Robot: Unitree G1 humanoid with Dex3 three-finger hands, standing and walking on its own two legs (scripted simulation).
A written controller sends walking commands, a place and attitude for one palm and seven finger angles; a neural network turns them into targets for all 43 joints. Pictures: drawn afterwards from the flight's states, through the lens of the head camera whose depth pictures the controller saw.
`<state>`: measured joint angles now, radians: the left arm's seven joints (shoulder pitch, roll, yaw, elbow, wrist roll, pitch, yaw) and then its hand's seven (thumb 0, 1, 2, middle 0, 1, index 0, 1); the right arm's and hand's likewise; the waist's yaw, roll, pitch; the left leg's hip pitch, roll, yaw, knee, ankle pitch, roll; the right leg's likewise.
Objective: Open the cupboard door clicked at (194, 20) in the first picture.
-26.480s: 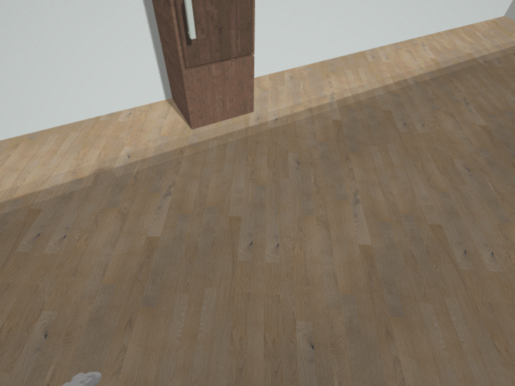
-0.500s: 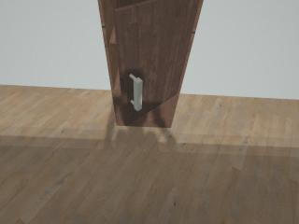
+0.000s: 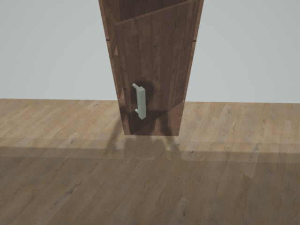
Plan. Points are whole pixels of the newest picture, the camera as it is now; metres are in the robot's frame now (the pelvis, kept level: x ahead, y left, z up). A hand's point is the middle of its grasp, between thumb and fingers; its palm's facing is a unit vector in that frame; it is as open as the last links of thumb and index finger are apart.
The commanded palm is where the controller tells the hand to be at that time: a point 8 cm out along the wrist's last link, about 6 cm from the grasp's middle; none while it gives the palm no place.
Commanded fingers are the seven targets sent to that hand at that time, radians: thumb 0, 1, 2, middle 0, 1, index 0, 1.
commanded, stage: let the arm hang, fingers relaxed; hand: left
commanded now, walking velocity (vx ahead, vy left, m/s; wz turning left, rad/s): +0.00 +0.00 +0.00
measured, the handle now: (138, 101) +0.64 +0.09 -0.10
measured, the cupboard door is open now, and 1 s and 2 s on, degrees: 42 42 42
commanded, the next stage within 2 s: look to check the result in 0.22 s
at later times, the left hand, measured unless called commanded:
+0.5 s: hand out of the picture +0.07 +0.23 -0.16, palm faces -0.03 -0.95 -0.31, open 7.3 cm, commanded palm none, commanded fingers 0.00 0.90 0.90 -0.20 -0.30 -0.20 -0.30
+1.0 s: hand out of the picture +0.10 +0.21 -0.16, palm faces -0.02 -0.95 -0.30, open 7.3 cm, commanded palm none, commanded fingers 0.00 0.90 0.90 -0.20 -0.30 -0.20 -0.30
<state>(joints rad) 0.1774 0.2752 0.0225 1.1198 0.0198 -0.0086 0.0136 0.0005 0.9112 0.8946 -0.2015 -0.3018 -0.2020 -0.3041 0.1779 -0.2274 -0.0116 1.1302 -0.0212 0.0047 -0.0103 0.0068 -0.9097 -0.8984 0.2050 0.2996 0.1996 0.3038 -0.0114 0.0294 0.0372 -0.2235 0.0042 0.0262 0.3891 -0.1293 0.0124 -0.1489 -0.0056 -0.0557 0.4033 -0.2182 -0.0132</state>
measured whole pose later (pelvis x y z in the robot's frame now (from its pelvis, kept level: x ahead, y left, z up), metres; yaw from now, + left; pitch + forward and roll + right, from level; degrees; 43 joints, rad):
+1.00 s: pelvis +0.04 -0.02 +0.01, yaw -1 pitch -1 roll +0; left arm 0.15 0.27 0.01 1.14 0.01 -0.02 0.01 0.00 0.91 0.89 -0.20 -0.30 -0.20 -0.30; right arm 0.11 -0.28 0.00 1.14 -0.02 0.00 -0.02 0.01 -0.91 -0.90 0.20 0.30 0.20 0.30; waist -0.01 0.01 0.05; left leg -0.14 0.02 0.03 0.31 -0.15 -0.01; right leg -0.06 0.01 -0.05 0.30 -0.23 -0.03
